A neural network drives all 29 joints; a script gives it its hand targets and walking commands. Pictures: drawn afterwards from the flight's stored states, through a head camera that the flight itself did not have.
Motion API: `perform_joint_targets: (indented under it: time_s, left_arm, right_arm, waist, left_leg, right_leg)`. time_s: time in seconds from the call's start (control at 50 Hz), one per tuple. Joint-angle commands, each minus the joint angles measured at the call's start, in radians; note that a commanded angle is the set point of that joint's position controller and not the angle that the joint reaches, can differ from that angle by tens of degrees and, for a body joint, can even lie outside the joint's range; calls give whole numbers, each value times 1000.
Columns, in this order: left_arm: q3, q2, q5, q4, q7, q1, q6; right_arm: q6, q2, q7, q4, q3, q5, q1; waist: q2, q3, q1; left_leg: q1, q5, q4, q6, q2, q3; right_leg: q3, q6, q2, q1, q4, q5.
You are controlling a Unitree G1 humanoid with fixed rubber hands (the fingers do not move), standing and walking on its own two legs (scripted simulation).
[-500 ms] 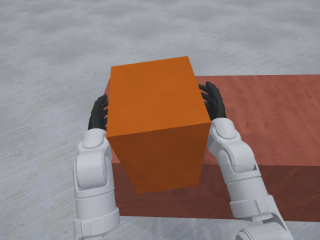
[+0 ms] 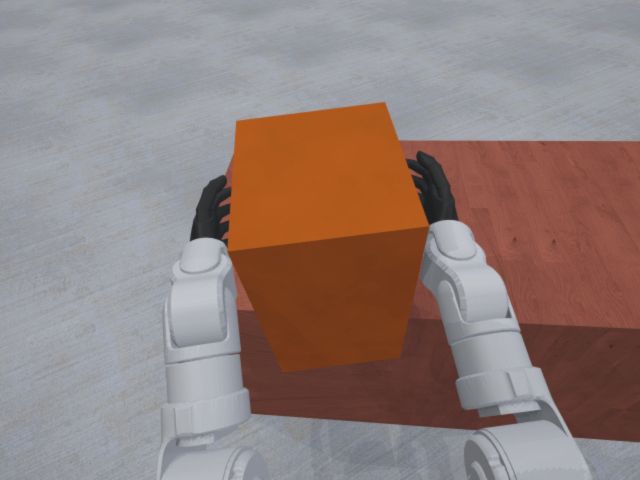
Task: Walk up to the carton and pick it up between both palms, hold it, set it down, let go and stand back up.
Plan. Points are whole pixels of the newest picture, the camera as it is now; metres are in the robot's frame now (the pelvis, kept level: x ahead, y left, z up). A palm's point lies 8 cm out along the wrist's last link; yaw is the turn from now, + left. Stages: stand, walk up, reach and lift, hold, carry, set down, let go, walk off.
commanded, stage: set down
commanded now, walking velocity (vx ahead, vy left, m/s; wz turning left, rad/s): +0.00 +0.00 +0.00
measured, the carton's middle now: (327, 253) +0.39 +0.00 +0.09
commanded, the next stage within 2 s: none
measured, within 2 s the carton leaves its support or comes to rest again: neither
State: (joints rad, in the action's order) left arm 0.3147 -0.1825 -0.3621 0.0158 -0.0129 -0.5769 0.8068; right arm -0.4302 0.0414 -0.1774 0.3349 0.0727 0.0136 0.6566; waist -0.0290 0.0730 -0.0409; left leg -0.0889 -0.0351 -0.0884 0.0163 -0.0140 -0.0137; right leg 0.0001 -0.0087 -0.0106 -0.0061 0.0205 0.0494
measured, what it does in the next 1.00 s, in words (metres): stands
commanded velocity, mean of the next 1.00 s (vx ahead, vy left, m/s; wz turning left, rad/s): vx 0.00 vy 0.00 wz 0.00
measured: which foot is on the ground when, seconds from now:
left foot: down 0.00-1.00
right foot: down 0.00-1.00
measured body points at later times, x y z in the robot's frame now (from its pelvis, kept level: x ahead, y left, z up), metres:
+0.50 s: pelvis +0.04 +0.00 +0.00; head +0.05 -0.01 +0.45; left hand +0.41 +0.14 +0.12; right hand +0.44 -0.13 +0.12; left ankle +0.00 +0.11 -0.76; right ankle +0.03 -0.11 -0.76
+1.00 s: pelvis +0.03 +0.00 +0.00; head +0.05 -0.01 +0.45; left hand +0.43 +0.14 +0.09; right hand +0.45 -0.13 +0.11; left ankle +0.00 +0.11 -0.76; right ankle +0.03 -0.11 -0.76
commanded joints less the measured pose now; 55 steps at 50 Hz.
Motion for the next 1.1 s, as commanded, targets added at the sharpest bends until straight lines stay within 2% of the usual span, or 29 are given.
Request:
perform_joint_targets:
  time_s: [0.0, 0.02, 0.06, 0.1, 0.14, 0.16, 0.2, 0.26, 0.3, 0.32, 0.36, 0.38, 0.4, 0.42, 0.44, 0.52, 0.58, 0.6, 0.64, 0.66, 0.7, 0.72, 0.74, 0.76, 0.84, 0.86, 0.94, 0.98, 1.08]
  left_arm:
    - [-308, -312, 126, 116, -110, -564, -100]
    - [-307, -312, 120, 92, -111, -544, -102]
    - [-303, -307, 117, 88, -113, -543, -114]
    - [-312, -315, 120, 101, -109, -540, -128]
    - [-325, -305, 128, 104, -109, -559, -148]
    - [-337, -324, 130, 105, -105, -545, -154]
    - [-338, -328, 136, 120, -99, -515, -166]
    - [-347, -339, 133, 123, -98, -508, -175]
    - [-333, -325, 125, 78, -96, -479, -177]
    - [-320, -306, 126, 79, -97, -507, -188]
    - [-337, -306, 128, 82, -95, -515, -203]
    - [-343, -323, 140, 81, -92, -510, -207]
    - [-328, -301, 135, 65, -93, -526, -217]
    - [-323, -295, 136, 63, -91, -527, -223]
    - [-315, -305, 127, 17, -92, -508, -226]
    - [-334, -335, 139, 29, -82, -570, -277]
    - [-323, -332, 129, -16, -74, -583, -307]
    - [-322, -333, 125, -25, -68, -572, -313]
    - [-305, -331, 118, -70, -65, -572, -333]
    - [-298, -332, 119, -86, -65, -585, -345]
    - [-282, -325, 111, -132, -65, -613, -377]
    - [-276, -330, 106, -150, -64, -623, -394]
    - [-260, -327, 107, -173, -64, -636, -410]
    - [-253, -331, 97, -206, -63, -651, -428]
    - [-219, -338, 86, -323, -65, -705, -510]
    - [-203, -333, 77, -351, -63, -720, -531]
    - [-175, -339, 61, -405, -51, -791, -594]
    - [-161, -349, 54, -440, -46, -817, -615]
    - [-124, -321, 26, -546, -46, -850, -646]
  right_arm:
    - [79, 304, 125, -155, -233, 27, 565]
    - [86, 294, 131, -134, -226, 18, 556]
    - [101, 310, 144, -108, -245, 14, 551]
    - [114, 314, 149, -87, -232, 8, 524]
    - [130, 320, 149, -60, -226, 2, 532]
    - [141, 334, 147, -77, -252, 14, 531]
    - [152, 357, 138, -100, -298, 33, 511]
    - [159, 345, 124, -79, -299, 36, 492]
    - [166, 344, 121, -69, -309, 35, 494]
    - [169, 355, 120, -56, -303, 32, 494]
    - [179, 368, 116, -52, -302, 37, 493]
    - [185, 367, 115, -66, -315, 42, 500]
    - [186, 366, 115, -36, -303, 35, 499]
    - [188, 378, 110, -23, -314, 42, 488]
    - [195, 364, 106, -34, -300, 33, 492]
    - [223, 391, 117, -39, -291, 14, 550]
    - [237, 369, 134, 48, -243, -25, 529]
    - [243, 375, 137, 61, -249, -24, 522]
    - [257, 369, 148, 68, -225, -46, 552]
    - [263, 359, 153, 90, -210, -56, 556]
    - [277, 370, 167, 129, -187, -70, 576]
    - [286, 379, 171, 142, -179, -83, 583]
    - [292, 381, 175, 176, -166, -101, 586]
    - [302, 385, 178, 195, -147, -110, 602]
    - [331, 381, 195, 306, -42, -192, 622]
    - [339, 407, 202, 331, -38, -200, 611]
    - [366, 438, 218, 374, 1, -231, 667]
    - [371, 448, 231, 413, 28, -255, 675]
    - [376, 459, 258, 459, 115, -321, 699]
  waist:
    - [4, -541, 8]
    - [2, -534, -4]
    - [35, -556, -4]
    - [2, -563, -22]
    - [13, -551, -25]
    - [-2, -558, -26]
    - [25, -589, -13]
    - [15, -550, -28]
    - [15, -519, -14]
    - [33, -515, -11]
    - [18, -504, -14]
    - [30, -515, -21]
    - [40, -508, -14]
    - [29, -502, -17]
    - [24, -496, -12]
    - [41, -586, -14]
    - [-9, -585, -21]
    - [-11, -602, -12]
    - [12, -617, -2]
    - [5, -610, -13]
    - [14, -621, 2]
    - [12, -635, -2]
    - [34, -638, -5]
    - [18, -630, 0]
    - [11, -601, -25]
    - [29, -622, -13]
    - [4, -674, 4]
    - [14, -681, 6]
    - [9, -683, 14]
  left_leg:
    - [-133, -193, 35, -19, 5, -10]
    - [-150, -234, 41, -27, 3, -7]
    - [-158, -287, 45, -30, -3, -3]
    - [-175, -343, 50, -40, -8, -4]
    - [-150, -368, 49, -42, -7, 6]
    - [-163, -422, 58, -47, -13, 5]
    - [-156, -494, 67, -45, -17, 10]
    - [-142, -497, 60, -54, -22, 10]
    - [-130, -470, 63, -49, -26, 5]
    - [-108, -433, 54, -45, -23, 0]
    - [-64, -407, 50, -41, -28, 3]
    - [-81, -417, 51, -39, -30, 8]
    - [-69, -395, 45, -36, -26, 6]
    - [-59, -425, 49, -34, -33, 2]
    - [-50, -415, 51, -33, -34, 5]
    - [-53, -421, 43, -31, -25, 13]
    - [-77, -459, 65, -52, -18, 13]
    - [-103, -476, 75, -51, -18, 13]
    - [-90, -460, 74, -49, -18, 12]
    - [-83, -457, 73, -51, -16, 15]
    - [-65, -444, 69, -50, -15, 11]
    - [-52, -431, 72, -47, -19, 7]
    - [-39, -407, 61, -44, -15, 10]
    - [-21, -410, 64, -44, -18, 7]
    - [0, -351, 54, -45, -21, 6]
    - [-5, -356, 52, -43, -19, 11]
    - [43, -380, 60, -37, -18, 8]
    - [59, -344, 49, -38, -19, 12]
    - [119, -272, 34, -18, -21, 5]
  right_leg:
    - [17, 36, -30, -170, -27, 54]
    - [19, 33, -34, -172, -17, 86]
    - [16, 39, -37, -200, -16, 155]
    - [11, 39, -34, -223, -16, 229]
    - [12, 38, -36, -224, -24, 249]
    - [14, 37, -40, -254, -31, 311]
    - [3, 45, -38, -308, -45, 431]
    - [2, 44, -38, -345, -52, 469]
    - [-1, 48, -34, -333, -55, 475]
    - [-5, 51, -29, -344, -56, 469]
    - [-3, 47, -23, -363, -68, 474]
    - [-5, 46, -21, -371, -76, 502]
    - [-6, 54, -23, -365, -78, 490]
    - [-10, 58, -22, -380, -84, 546]
    - [-10, 58, -18, -385, -87, 550]
    - [-4, 45, -24, -368, -82, 516]
    - [2, 35, -32, -304, -54, 450]
    - [-1, 31, -31, -291, -51, 447]
    - [6, 26, -31, -282, -38, 429]
    - [5, 27, -32, -273, -35, 424]
    - [10, 24, -36, -254, -27, 391]
    - [3, 25, -31, -261, -25, 382]
    - [6, 23, -36, -271, -21, 368]
    - [5, 22, -34, -268, -24, 368]
    - [17, 14, -34, -201, 4, 287]
    - [23, 12, -42, -197, 6, 286]
    - [20, 0, -39, -192, 6, 303]
    - [22, -9, -38, -203, 9, 268]
    - [38, -7, -30, -139, 16, 205]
